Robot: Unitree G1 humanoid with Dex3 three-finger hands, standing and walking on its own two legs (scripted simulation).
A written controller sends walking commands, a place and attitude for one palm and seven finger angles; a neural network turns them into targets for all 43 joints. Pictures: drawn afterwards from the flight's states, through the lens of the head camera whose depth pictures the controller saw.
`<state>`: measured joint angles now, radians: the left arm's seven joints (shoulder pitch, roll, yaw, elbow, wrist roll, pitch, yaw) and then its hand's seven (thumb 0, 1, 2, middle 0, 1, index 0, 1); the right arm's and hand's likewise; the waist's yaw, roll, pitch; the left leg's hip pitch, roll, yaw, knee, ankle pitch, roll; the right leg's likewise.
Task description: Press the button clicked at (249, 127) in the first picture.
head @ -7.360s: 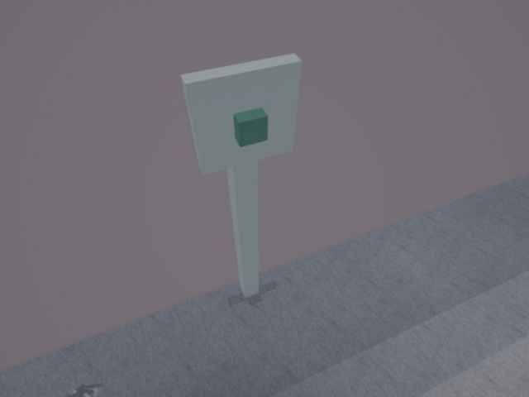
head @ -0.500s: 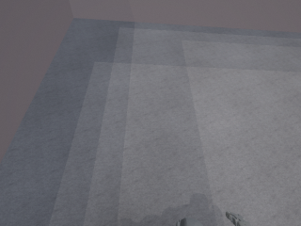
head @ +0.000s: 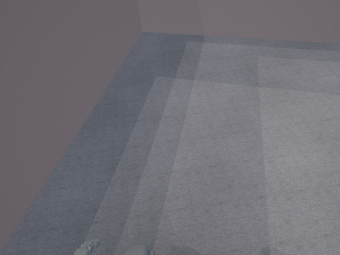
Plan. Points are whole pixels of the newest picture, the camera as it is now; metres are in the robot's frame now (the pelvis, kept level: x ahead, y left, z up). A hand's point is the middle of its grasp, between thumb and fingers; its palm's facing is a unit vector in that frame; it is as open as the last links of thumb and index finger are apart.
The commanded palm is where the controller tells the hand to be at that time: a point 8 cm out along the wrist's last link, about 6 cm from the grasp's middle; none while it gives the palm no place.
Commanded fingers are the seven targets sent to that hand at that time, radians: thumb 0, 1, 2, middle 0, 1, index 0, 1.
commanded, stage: turn to face it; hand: left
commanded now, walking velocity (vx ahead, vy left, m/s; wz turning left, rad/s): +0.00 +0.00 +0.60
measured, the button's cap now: out of the picture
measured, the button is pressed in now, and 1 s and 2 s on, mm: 0 0 0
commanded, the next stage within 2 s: none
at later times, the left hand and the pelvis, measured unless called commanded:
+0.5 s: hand out of the picture +0.00 +0.29 -0.16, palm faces +0.32 -0.91 -0.27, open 7.4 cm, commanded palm none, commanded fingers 0.00 0.90 0.90 -0.20 -0.30 -0.20 -0.30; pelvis -0.01 +0.05 +0.00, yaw +16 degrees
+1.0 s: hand out of the picture -0.07 +0.20 -0.15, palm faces +0.57 -0.77 -0.27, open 7.4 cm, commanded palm none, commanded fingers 0.00 0.90 0.90 -0.20 -0.30 -0.20 -0.30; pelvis -0.01 +0.01 +0.00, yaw +36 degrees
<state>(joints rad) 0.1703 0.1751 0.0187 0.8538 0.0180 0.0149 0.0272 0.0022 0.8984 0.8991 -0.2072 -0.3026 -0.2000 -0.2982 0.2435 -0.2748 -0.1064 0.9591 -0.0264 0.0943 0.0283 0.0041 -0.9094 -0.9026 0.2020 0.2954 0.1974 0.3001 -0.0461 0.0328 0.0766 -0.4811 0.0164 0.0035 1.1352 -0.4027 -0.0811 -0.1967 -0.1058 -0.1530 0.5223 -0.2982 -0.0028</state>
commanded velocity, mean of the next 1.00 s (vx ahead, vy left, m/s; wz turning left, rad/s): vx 0.00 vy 0.00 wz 0.60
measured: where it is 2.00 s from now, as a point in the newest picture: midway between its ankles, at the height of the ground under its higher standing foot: outside the picture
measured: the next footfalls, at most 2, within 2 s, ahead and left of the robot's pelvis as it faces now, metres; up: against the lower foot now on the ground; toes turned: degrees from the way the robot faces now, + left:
left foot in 0.20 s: +0.03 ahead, +0.16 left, +0.00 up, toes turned +13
right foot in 0.68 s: +0.07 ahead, -0.08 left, +0.00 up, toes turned +21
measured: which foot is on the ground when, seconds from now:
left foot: up 0.00-0.18, down 0.20-0.68, up 0.70-1.00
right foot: down 0.00-0.20, up 0.22-0.66, down 0.68-1.00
